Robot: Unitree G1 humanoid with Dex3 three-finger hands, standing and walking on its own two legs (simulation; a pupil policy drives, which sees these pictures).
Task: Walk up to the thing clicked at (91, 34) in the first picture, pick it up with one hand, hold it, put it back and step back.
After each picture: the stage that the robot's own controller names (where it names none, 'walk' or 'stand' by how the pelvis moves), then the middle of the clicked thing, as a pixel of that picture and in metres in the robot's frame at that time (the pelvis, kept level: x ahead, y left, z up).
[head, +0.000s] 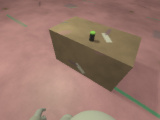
stand; (92, 36) +0.99 +0.00 -0.06
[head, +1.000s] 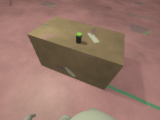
walk; (78, 38) +0.89 +0.12 -0.06
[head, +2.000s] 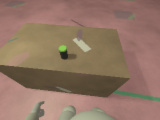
stand; (63, 52) +0.54 +0.24 -0.03
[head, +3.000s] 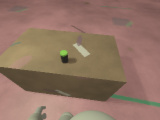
stand; (64, 56) +0.54 +0.25 -0.06
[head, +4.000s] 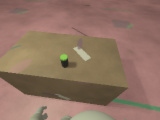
stand; (64, 61) +0.50 +0.23 -0.06
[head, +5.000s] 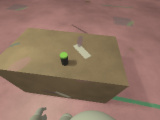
stand; (64, 59) +0.51 +0.23 -0.06
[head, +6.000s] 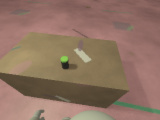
stand; (65, 63) +0.49 +0.22 -0.06
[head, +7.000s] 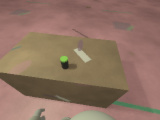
stand; (64, 62) +0.49 +0.23 -0.06
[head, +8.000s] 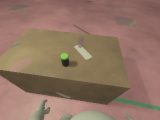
rise first; (65, 60) +0.50 +0.22 -0.06
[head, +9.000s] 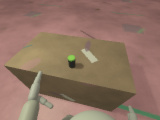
rise first; (71, 61) +0.51 +0.20 -0.06
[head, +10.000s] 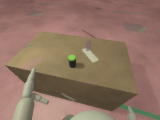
go down; (72, 61) +0.51 +0.20 -0.06
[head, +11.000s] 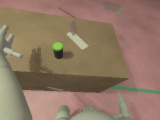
go down; (58, 51) +0.51 +0.19 -0.01
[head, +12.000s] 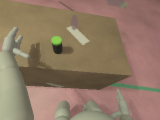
close in; (57, 45) +0.52 +0.19 +0.02
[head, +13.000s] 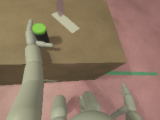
close; (41, 35) +0.55 +0.21 +0.06
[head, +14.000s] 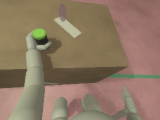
lift; (42, 40) +0.52 +0.22 +0.05
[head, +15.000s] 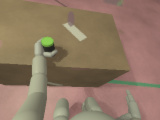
lift; (49, 47) +0.48 +0.22 +0.05
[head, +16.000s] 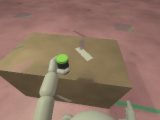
lift; (63, 64) +0.34 +0.17 +0.13
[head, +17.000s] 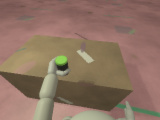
hold; (62, 66) +0.33 +0.17 +0.14
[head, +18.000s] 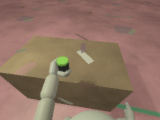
hold; (63, 67) +0.33 +0.16 +0.13
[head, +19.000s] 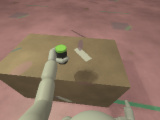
crouch; (61, 55) +0.41 +0.18 +0.14
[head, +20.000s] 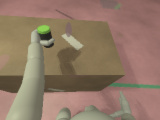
lower; (46, 37) +0.52 +0.22 +0.12
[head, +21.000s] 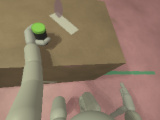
lower; (40, 35) +0.55 +0.21 +0.05
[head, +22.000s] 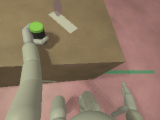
lower; (39, 34) +0.55 +0.21 +0.06
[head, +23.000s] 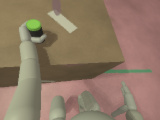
lower; (36, 32) +0.56 +0.22 +0.06
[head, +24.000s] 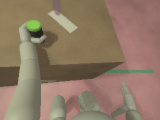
lower; (36, 33) +0.56 +0.22 +0.06
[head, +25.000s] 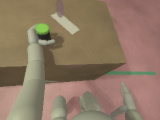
open; (44, 35) +0.55 +0.19 +0.05
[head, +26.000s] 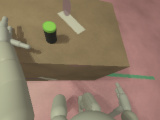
sink last; (50, 33) +0.55 +0.19 +0.04
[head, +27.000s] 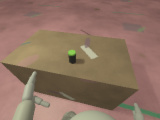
sink last; (72, 57) +0.54 +0.19 -0.01
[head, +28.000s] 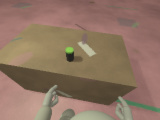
stand; (69, 54) +0.53 +0.18 +0.00
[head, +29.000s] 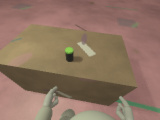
stand; (69, 54) +0.53 +0.19 +0.00
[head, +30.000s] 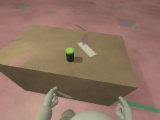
stand; (70, 55) +0.53 +0.18 +0.00
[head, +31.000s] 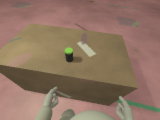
stand; (69, 55) +0.52 +0.19 +0.00
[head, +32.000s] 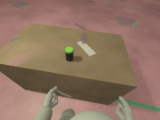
stand; (69, 54) +0.53 +0.19 +0.00
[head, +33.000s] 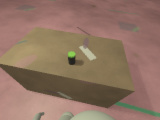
stand; (71, 58) +0.53 +0.17 -0.04
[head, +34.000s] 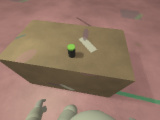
walk; (71, 51) +0.57 +0.18 -0.05
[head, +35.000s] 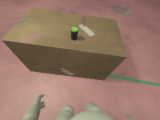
walk; (74, 33) +0.78 +0.18 -0.05
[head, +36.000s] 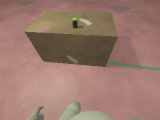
stand; (75, 23) +1.10 +0.29 -0.04
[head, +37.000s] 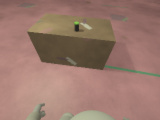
stand; (76, 26) +1.14 +0.25 -0.05
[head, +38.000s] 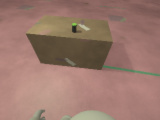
stand; (74, 28) +1.15 +0.25 -0.06
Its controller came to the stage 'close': yes
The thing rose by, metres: 0.21
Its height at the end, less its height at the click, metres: +0.00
